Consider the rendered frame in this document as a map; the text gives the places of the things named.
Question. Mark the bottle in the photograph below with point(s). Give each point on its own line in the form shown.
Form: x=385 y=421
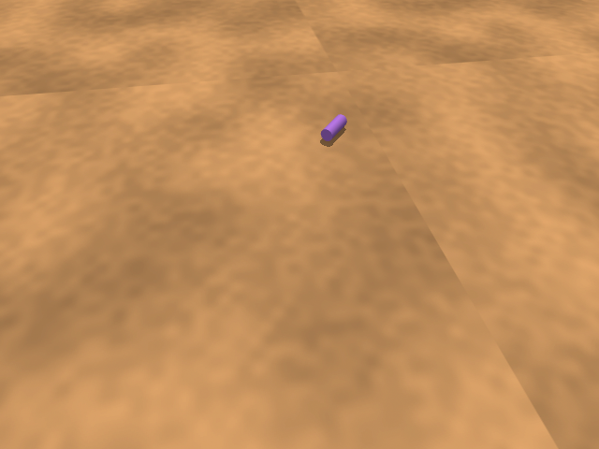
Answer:
x=333 y=128

